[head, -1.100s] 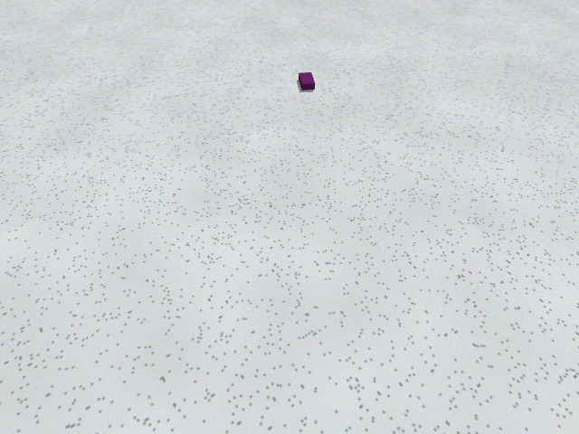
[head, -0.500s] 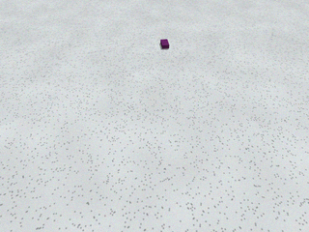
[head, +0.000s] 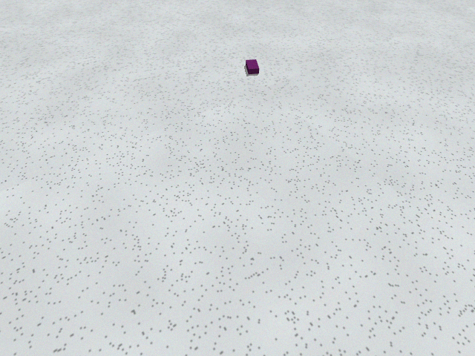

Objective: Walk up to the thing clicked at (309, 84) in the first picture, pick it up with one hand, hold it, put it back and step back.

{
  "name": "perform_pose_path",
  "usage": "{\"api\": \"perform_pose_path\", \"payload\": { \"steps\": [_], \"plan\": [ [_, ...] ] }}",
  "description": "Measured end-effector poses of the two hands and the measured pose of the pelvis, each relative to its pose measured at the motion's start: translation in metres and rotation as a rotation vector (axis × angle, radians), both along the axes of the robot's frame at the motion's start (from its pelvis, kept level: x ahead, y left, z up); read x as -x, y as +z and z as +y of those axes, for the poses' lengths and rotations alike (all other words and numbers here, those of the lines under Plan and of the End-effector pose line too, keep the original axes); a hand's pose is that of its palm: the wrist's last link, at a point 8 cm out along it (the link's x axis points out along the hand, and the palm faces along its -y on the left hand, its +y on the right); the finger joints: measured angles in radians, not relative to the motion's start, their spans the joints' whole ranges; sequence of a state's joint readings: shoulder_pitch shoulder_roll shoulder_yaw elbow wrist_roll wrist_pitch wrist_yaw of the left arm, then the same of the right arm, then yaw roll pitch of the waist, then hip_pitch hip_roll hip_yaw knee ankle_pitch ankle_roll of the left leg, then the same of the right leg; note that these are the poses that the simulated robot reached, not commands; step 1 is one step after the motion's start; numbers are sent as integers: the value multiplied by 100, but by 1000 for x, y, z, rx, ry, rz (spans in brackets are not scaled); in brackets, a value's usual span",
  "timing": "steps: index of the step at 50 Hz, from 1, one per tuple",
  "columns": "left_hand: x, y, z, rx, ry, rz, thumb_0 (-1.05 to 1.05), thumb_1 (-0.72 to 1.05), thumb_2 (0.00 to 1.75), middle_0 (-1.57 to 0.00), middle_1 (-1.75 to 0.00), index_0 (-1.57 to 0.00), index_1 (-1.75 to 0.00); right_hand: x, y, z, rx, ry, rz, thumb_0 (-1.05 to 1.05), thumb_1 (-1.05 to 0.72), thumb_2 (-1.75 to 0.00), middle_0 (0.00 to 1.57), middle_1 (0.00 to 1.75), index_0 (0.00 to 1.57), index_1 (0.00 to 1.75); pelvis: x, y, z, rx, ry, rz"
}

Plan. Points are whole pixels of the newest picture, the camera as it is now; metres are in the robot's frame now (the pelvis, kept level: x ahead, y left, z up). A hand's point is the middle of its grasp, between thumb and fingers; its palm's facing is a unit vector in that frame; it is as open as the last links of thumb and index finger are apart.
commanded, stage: stand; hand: left
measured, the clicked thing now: (252, 66) +2.27 -0.13 -0.76
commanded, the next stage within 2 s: walk up in 0.02 s
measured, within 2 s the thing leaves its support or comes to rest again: neither
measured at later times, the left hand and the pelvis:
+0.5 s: hand (147, 262) +0.33 +0.20 -0.12, palm faces -0.23 -0.79 -0.56, open 7.3 cm; pelvis +0.14 -0.08 -0.04, yaw -21 degrees
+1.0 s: hand (198, 140) +0.74 +0.13 -0.15, palm faces -0.58 -0.63 -0.51, open 7.4 cm; pelvis +0.49 -0.08 -0.02, yaw -37 degrees
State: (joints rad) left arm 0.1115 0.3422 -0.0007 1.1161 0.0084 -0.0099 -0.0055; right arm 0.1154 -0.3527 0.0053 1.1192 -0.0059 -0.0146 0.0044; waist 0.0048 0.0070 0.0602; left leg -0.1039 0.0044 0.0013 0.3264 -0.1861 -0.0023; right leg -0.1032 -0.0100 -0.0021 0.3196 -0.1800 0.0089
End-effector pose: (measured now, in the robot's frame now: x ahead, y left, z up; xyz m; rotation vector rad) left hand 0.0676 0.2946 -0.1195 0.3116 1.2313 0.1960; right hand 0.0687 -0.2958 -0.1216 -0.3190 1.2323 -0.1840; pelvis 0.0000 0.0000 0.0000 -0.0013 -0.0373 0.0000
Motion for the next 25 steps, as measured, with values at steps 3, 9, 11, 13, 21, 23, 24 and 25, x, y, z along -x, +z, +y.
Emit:
{"api": "perform_pose_path", "payload": {
  "steps": [3, 9, 11, 13, 21, 23, 24, 25],
  "plan": [
    [0, 2, 2, 13, -20, -3, 0, 90, 90, -20, -30, -20, -30, -4, 1, -2, -21, -8, -32, 0, -91, -90, 20, 30, 20, 30, -1, -1, 2, -6, -35, 13],
    [-35, 15, 15, -45, -164, 83, 1, 90, 90, -20, -30, -21, -30, -7, 8, -30, -16, -136, -223, 0, -90, -90, 21, 30, 20, 30, -15, -7, 5, -11, -170, 50],
    [-66, 25, 16, -72, -209, 53, 1, 90, 90, -20, -30, -21, -30, 0, 7, -42, -5, -179, -231, 0, -90, -90, 21, 30, 20, 30, -25, -7, 0, -22, -206, 44],
    [-100, 36, 13, -95, -241, 3, 1, 90, 90, -20, -30, -21, -30, 6, 4, -55, -5, -215, -221, 0, -90, -90, 21, 30, 20, 30, -38, -8, -8, -29, -235, 34],
    [-236, 55, -31, -224, -354, -217, 0, 91, 90, -20, -30, -20, -30, -15, -39, -126, 9, -313, -206, 1, -90, -90, 20, 30, 20, 30, -110, -44, -63, -27, -323, 13],
    [-253, 51, -45, -231, -359, -264, 0, 91, 90, -20, -30, -20, -30, -35, -46, -137, 5, -301, -188, 1, -91, -90, 20, 30, 20, 30, -124, -50, -72, -3, -341, 17],
    [-256, 49, -51, -226, -359, -260, 0, 91, 90, -20, -30, -20, -30, -48, -44, -138, -4, -291, -190, 1, -91, -90, 20, 30, 20, 30, -132, -48, -75, 4, -354, 17],
    [-257, 47, -58, -219, -360, -239, 0, 91, 90, -20, -30, -20, -30, -63, -41, -139, -14, -284, -202, 1, -91, -90, 20, 30, 19, 30, -141, -44, -77, 11, -366, 17]
  ]
}}
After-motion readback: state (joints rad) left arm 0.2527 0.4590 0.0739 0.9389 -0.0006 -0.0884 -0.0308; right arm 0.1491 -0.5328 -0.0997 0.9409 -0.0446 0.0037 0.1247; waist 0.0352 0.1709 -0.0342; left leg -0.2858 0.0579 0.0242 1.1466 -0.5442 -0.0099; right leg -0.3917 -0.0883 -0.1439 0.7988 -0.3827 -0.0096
